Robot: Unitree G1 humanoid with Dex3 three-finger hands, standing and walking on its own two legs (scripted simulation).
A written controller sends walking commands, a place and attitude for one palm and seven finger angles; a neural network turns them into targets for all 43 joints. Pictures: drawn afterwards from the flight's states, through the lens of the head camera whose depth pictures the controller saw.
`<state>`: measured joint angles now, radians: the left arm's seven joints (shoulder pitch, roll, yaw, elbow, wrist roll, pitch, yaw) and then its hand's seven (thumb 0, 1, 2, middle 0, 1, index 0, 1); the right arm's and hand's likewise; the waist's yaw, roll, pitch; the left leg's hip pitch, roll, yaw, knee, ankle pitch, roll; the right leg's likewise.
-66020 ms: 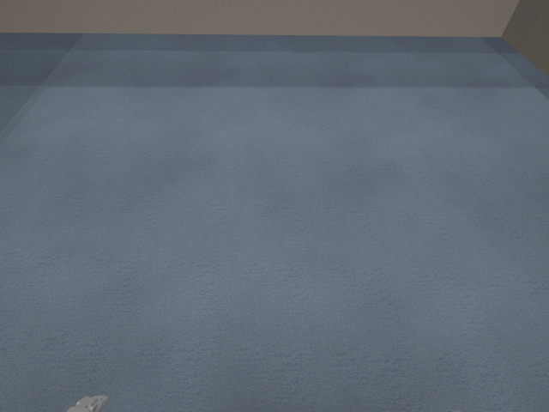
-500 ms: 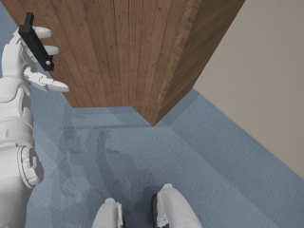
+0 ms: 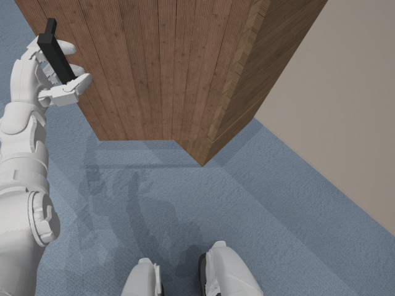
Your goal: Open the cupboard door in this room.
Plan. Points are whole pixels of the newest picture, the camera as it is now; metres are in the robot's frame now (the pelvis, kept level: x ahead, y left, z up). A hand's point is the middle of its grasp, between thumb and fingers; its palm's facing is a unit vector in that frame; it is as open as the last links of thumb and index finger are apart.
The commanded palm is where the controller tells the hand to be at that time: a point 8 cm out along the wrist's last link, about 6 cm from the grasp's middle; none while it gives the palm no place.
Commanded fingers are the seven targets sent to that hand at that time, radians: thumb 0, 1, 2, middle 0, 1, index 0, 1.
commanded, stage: close the thumb around the handle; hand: left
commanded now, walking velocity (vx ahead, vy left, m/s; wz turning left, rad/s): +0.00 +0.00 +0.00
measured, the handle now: (63, 58) +0.56 +0.22 +0.06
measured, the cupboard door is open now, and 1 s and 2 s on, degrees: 48 71 93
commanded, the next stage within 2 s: pull the door open along its arc in 0.22 s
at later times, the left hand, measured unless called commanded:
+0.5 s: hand (73, 84) +0.51 +0.20 +0.05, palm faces -0.04 -1.00 -0.03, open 5.6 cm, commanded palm +0.47 +0.24 +0.05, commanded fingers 0.00 0.90 0.90 -0.40 -1.35 -0.40 -1.35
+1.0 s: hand (98, 144) +0.38 +0.15 +0.05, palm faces +0.33 -0.94 +0.04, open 5.9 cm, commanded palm +0.33 +0.20 +0.05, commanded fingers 0.00 0.90 0.90 -0.40 -1.35 -0.40 -1.35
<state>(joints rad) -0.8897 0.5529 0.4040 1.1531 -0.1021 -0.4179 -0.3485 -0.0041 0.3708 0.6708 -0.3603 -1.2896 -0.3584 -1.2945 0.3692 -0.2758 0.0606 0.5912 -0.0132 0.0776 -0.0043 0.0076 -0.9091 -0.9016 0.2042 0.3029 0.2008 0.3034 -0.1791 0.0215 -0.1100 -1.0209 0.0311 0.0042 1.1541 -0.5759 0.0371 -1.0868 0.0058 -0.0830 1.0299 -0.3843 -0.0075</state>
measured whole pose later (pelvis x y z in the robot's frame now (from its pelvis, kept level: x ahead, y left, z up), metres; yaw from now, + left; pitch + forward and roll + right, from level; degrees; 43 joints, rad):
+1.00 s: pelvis +0.02 -0.01 +0.02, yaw +0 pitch +20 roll -1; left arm -0.21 0.04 0.14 0.43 -0.06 -0.43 0.25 0.00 0.71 0.77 -0.37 -1.32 -0.36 -1.31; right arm 0.23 -0.21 0.01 0.52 -0.04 0.03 0.05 0.01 -0.91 -0.90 0.20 0.30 0.20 0.30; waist -0.03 0.01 -0.16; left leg -0.82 0.01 0.04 1.04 -0.57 0.03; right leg -0.93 0.00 -0.04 0.99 -0.41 -0.01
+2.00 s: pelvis +0.00 -0.04 +0.02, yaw +4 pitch +15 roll +1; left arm 0.08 -0.10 -0.19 0.23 0.09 -0.38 0.52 0.00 -0.26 0.40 -0.30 -1.21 -0.31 -1.21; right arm 0.21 -0.19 0.01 0.57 -0.07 -0.06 0.02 0.02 -0.91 -0.90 0.20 0.30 0.20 0.30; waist 0.00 0.02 -0.15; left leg -0.77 0.00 -0.01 1.05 -0.54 -0.02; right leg -0.87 -0.02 -0.09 1.04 -0.42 -0.06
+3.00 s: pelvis +0.00 -0.01 +0.00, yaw +2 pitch +15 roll -1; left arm 0.34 0.08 -0.22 -0.10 -0.01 -0.33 0.01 -0.02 -0.50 0.30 -0.17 -0.31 -0.18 -0.32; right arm 0.26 -0.21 0.03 0.40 -0.01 -0.06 0.01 0.02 -0.91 -0.90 0.20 0.30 0.20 0.30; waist 0.00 0.02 -0.14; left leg -0.81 -0.01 0.02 1.14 -0.60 0.03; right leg -0.91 -0.03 -0.06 1.11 -0.46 -0.02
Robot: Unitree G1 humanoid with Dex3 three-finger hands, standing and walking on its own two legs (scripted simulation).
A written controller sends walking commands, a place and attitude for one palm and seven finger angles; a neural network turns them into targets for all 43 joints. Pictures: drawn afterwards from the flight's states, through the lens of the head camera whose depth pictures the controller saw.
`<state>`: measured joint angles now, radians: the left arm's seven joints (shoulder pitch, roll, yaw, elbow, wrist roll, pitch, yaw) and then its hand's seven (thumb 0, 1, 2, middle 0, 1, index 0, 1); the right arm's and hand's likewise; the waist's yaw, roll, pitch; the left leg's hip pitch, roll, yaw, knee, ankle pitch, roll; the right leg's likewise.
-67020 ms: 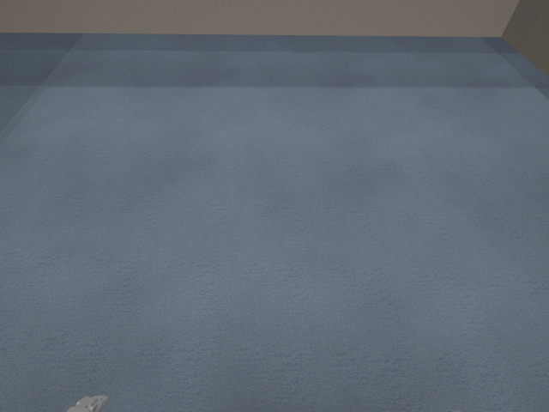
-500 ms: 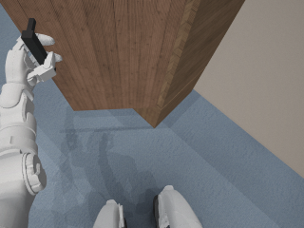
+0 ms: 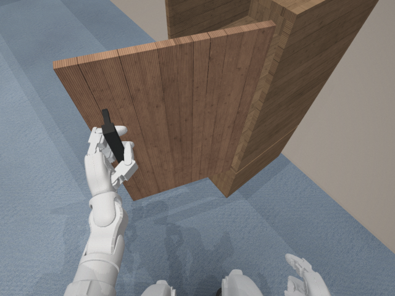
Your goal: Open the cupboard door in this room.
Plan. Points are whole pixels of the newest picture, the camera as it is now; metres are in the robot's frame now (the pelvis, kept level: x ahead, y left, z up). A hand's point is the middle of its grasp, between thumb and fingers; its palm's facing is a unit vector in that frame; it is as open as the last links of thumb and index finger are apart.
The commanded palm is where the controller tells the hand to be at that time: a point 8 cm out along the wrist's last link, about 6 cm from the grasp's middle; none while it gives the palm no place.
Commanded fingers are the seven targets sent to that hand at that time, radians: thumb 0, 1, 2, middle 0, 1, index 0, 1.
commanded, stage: pull the door open along its arc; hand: left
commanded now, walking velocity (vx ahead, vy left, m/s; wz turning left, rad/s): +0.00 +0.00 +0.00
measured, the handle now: (115, 139) +0.41 +0.19 +0.04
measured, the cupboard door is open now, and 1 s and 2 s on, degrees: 71 93 97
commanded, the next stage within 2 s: open thumb and fingers to let go in 0.38 s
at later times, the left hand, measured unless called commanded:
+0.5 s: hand (172, 211) +0.27 +0.06 +0.04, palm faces +0.37 -0.93 +0.01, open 5.8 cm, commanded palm +0.23 +0.11 +0.04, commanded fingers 0.00 0.76 0.84 -0.39 -1.34 -0.39 -1.34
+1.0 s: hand (172, 208) +0.27 +0.06 +0.04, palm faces +0.38 -0.92 +0.00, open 12.5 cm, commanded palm +0.22 +0.10 +0.04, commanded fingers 0.00 -0.50 0.30 -0.26 -0.95 -0.26 -0.95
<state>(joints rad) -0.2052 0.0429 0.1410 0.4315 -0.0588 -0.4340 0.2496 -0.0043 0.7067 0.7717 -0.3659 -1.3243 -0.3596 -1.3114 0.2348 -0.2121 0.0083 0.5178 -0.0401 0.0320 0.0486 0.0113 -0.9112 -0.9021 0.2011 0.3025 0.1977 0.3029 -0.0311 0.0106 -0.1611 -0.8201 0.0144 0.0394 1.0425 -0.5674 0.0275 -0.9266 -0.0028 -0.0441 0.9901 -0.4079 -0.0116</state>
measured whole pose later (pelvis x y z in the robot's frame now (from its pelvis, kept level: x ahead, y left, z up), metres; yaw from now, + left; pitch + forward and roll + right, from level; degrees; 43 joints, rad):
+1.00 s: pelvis -0.02 -0.03 +0.00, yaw +3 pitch +15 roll +1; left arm 0.08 -0.10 -0.19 0.23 0.09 -0.38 0.52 0.00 -0.26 0.40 -0.30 -1.21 -0.31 -1.21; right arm 0.21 -0.19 0.01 0.57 -0.07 -0.06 0.02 0.02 -0.91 -0.90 0.20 0.30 0.20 0.30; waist 0.00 0.02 -0.15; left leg -0.77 0.00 -0.01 1.05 -0.54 -0.02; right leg -0.87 -0.02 -0.09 1.04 -0.42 -0.06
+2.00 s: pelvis -0.02 +0.00 -0.02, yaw +2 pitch +15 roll -1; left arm 0.34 0.08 -0.22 -0.10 -0.01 -0.33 0.01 -0.02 -0.50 0.30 -0.17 -0.31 -0.18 -0.32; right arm 0.26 -0.21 0.03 0.40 -0.01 -0.06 0.01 0.02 -0.91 -0.90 0.20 0.30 0.20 0.30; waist 0.00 0.02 -0.14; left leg -0.81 -0.01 0.02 1.14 -0.60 0.03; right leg -0.91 -0.03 -0.06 1.11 -0.46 -0.02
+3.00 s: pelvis -0.02 -0.01 -0.01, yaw +3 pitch +12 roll -2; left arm 0.62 0.24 0.08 -0.35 -0.25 -0.26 -0.23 -0.02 -0.50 0.30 -0.15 -0.30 -0.15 -0.30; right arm 0.30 -0.22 0.04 0.38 0.04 -0.09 -0.07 0.02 -0.91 -0.90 0.20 0.30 0.20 0.30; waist 0.01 0.05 -0.16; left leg -0.75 0.01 -0.02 1.13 -0.59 0.02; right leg -0.82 -0.01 -0.10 1.05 -0.44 -0.02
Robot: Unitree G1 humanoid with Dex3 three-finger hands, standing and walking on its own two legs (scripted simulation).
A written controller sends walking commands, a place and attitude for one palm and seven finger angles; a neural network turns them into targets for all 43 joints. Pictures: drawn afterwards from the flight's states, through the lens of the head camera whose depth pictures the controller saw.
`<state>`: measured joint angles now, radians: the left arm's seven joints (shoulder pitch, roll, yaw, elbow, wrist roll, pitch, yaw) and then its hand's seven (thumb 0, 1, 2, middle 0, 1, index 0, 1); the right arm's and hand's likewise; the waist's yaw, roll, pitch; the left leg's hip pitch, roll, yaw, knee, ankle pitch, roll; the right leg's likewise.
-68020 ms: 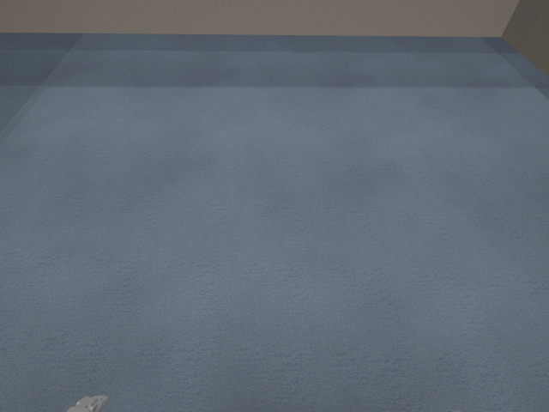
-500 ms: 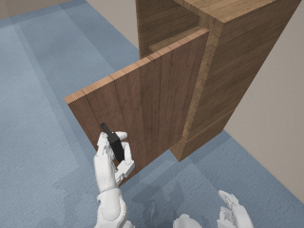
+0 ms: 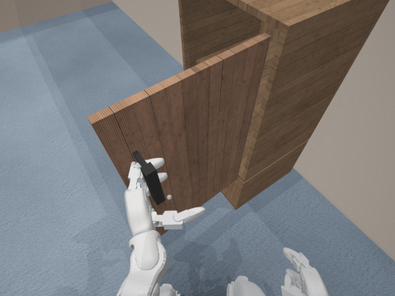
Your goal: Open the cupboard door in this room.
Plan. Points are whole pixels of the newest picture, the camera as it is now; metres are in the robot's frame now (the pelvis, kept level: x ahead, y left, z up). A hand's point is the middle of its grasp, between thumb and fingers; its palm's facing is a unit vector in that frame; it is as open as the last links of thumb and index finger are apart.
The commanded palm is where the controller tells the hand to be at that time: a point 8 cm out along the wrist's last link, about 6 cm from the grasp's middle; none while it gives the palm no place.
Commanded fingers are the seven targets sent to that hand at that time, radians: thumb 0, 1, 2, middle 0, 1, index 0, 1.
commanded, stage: open thumb and fingers to let go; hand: left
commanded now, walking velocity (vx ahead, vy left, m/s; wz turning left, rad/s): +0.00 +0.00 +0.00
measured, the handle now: (148, 178) +0.34 +0.12 +0.04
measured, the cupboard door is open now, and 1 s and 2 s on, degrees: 93 97 97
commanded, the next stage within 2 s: slide the hand sideways off the handle in 0.30 s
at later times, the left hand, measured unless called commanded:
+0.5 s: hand (166, 206) +0.28 +0.08 +0.04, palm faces +0.12 -0.99 -0.07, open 15.2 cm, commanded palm +0.26 +0.12 +0.04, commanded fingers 0.00 -0.50 0.30 -0.15 -0.30 -0.15 -0.30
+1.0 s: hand (156, 228) +0.24 +0.09 +0.04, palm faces -0.15 -0.99 +0.00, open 16.2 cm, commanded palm +0.22 +0.16 +0.04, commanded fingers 0.00 -0.50 0.30 -0.15 -0.30 -0.15 -0.30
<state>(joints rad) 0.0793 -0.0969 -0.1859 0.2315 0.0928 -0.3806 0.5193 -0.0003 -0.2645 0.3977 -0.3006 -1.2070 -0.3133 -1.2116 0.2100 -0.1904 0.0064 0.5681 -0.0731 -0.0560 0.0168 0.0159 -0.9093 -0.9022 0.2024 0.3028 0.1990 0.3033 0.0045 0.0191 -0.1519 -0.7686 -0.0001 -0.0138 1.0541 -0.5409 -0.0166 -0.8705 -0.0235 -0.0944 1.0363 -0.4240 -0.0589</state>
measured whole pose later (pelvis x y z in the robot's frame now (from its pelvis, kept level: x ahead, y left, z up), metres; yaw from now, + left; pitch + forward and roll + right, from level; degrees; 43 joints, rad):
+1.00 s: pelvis +0.01 +0.03 -0.01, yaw -1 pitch +15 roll -1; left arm 0.34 0.08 -0.22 -0.10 -0.01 -0.33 0.01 -0.02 -0.50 0.30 -0.17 -0.31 -0.18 -0.32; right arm 0.26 -0.21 0.03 0.40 -0.01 -0.06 0.01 0.02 -0.91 -0.90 0.20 0.30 0.20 0.30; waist 0.00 0.02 -0.14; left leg -0.81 -0.01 0.02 1.14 -0.60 0.03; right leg -0.91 -0.03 -0.06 1.11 -0.46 -0.02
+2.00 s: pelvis +0.00 +0.03 -0.01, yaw -1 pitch +12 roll -2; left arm 0.62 0.24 0.08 -0.35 -0.25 -0.26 -0.23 -0.02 -0.50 0.30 -0.15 -0.30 -0.15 -0.30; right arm 0.30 -0.22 0.04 0.38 0.04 -0.09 -0.07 0.02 -0.91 -0.90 0.20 0.30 0.20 0.30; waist 0.01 0.05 -0.16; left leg -0.75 0.01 -0.02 1.13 -0.59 0.02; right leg -0.82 -0.01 -0.10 1.05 -0.44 -0.02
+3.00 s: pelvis +0.04 +0.04 +0.07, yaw -2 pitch -3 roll -1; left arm 0.46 0.36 0.36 -0.43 -0.05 -0.07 0.11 0.01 0.75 0.84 -0.20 -0.30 -0.20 -0.30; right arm 0.21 -0.23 0.04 0.61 0.00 -0.13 -0.07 0.02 -0.91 -0.90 0.20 0.30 0.20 0.30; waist 0.08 0.06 0.00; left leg -0.04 -0.01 0.03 0.44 -0.34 0.03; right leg -0.14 0.00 -0.04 0.41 -0.21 0.00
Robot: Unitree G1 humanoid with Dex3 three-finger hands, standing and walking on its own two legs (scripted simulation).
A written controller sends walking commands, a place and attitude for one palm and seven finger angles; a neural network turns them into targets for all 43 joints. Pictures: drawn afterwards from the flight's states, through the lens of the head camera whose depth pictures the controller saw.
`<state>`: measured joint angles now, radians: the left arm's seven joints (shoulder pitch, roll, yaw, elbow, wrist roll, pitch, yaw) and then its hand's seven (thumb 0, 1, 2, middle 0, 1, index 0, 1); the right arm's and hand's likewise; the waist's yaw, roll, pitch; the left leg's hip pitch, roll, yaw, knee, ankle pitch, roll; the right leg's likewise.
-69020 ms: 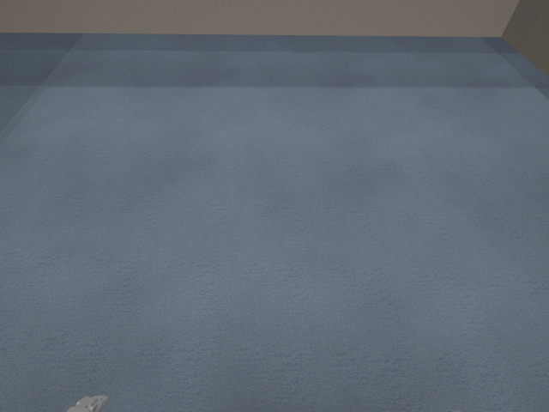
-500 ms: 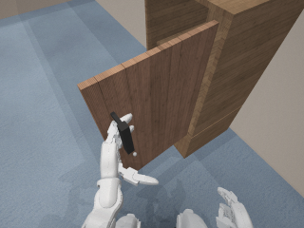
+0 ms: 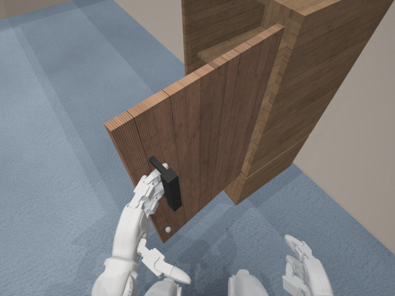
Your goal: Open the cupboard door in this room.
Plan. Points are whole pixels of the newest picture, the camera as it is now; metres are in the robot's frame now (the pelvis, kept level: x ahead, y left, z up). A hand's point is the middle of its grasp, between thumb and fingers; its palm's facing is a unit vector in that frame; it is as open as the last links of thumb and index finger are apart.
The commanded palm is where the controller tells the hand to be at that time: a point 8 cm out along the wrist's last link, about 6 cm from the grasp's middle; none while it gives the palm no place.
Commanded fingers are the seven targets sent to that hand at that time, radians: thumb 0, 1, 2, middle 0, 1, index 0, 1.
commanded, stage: slide the hand sideways off the handle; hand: left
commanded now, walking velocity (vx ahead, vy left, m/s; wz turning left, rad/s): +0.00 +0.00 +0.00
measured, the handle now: (165, 184) +0.31 +0.08 +0.06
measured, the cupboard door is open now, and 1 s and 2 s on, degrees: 97 97 97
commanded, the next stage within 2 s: draw the hand back to the body in 0.60 s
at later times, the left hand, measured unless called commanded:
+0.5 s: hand (132, 258) +0.19 +0.12 +0.05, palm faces -0.07 -1.00 -0.02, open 16.2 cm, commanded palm +0.16 +0.18 +0.05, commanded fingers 0.00 -0.50 0.30 -0.15 -0.30 -0.15 -0.30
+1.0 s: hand (97, 258) +0.18 +0.16 +0.09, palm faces -0.06 -1.00 -0.06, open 16.3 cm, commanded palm +0.15 +0.22 +0.11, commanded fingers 0.00 -0.50 0.30 -0.15 -0.30 -0.15 -0.30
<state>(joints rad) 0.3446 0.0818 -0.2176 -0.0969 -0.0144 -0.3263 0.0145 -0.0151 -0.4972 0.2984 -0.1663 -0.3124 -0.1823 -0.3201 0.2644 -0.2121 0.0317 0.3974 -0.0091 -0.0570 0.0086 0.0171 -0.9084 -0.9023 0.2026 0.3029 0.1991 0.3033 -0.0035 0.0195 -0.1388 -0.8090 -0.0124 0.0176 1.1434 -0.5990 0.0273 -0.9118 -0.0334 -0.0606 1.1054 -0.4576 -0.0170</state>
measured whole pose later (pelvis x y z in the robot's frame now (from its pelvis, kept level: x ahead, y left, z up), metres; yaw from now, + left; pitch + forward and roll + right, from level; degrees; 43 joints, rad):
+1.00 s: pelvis +0.00 +0.00 +0.01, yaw +0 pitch +12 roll -2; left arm 0.62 0.24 0.08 -0.35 -0.25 -0.26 -0.23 -0.02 -0.50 0.30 -0.15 -0.30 -0.15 -0.30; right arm 0.30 -0.22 0.04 0.38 0.04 -0.09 -0.07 0.02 -0.91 -0.90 0.20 0.30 0.20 0.30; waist 0.01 0.05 -0.16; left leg -0.75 0.01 -0.02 1.13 -0.59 0.02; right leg -0.82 -0.01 -0.10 1.05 -0.44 -0.02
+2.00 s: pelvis +0.04 +0.01 +0.09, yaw -1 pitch -3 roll -1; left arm 0.46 0.36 0.36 -0.43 -0.05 -0.07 0.11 0.01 0.75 0.84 -0.20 -0.30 -0.20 -0.30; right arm 0.21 -0.23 0.04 0.61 0.00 -0.13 -0.07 0.02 -0.91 -0.90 0.20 0.30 0.20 0.30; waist 0.08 0.06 0.00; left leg -0.04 -0.01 0.03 0.44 -0.34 0.03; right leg -0.14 0.00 -0.04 0.41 -0.21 0.00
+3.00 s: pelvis -0.04 +0.02 +0.07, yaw -3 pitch -1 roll +1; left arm 0.54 0.39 0.43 -0.47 0.01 -0.20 0.15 0.01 0.89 0.90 -0.21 -0.30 -0.21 -0.30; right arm 0.23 -0.23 0.00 0.54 0.01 -0.05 -0.09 0.02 -0.91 -0.90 0.20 0.30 0.20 0.30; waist 0.01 -0.01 0.01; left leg -0.28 -0.03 0.09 0.58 -0.29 0.06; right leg -0.40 -0.02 0.01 0.54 -0.13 0.01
